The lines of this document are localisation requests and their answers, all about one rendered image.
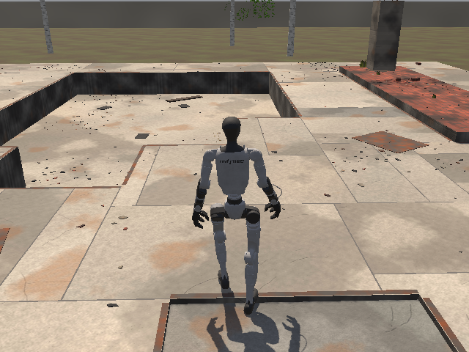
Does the right robot hand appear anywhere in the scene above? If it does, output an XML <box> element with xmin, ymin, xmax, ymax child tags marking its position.
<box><xmin>265</xmin><ymin>201</ymin><xmax>281</xmax><ymax>219</ymax></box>

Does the left robot upper arm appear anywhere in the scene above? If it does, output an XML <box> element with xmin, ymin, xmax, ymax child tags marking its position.
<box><xmin>199</xmin><ymin>149</ymin><xmax>217</xmax><ymax>189</ymax></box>

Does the robot right forearm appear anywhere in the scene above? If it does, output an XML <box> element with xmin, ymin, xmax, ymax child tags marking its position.
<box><xmin>262</xmin><ymin>177</ymin><xmax>278</xmax><ymax>205</ymax></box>

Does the left robot hand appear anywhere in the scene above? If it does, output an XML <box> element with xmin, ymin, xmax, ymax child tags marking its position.
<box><xmin>192</xmin><ymin>210</ymin><xmax>209</xmax><ymax>229</ymax></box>

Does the right robot upper arm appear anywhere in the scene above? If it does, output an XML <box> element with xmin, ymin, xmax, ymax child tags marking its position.
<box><xmin>248</xmin><ymin>148</ymin><xmax>269</xmax><ymax>188</ymax></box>

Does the robot left forearm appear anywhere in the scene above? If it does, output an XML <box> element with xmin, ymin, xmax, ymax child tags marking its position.
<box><xmin>193</xmin><ymin>178</ymin><xmax>207</xmax><ymax>212</ymax></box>

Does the left robot thigh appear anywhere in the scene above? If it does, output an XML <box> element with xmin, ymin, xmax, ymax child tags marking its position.
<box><xmin>210</xmin><ymin>203</ymin><xmax>226</xmax><ymax>243</ymax></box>

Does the right robot foot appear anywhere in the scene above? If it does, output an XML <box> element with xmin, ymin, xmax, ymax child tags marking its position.
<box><xmin>243</xmin><ymin>288</ymin><xmax>258</xmax><ymax>315</ymax></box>

